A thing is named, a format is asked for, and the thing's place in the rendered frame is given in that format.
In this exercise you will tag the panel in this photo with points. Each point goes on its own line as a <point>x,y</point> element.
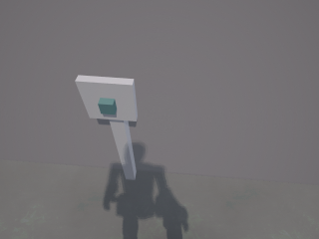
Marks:
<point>91,89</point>

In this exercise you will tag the button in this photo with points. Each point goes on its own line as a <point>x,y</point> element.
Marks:
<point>107,106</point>

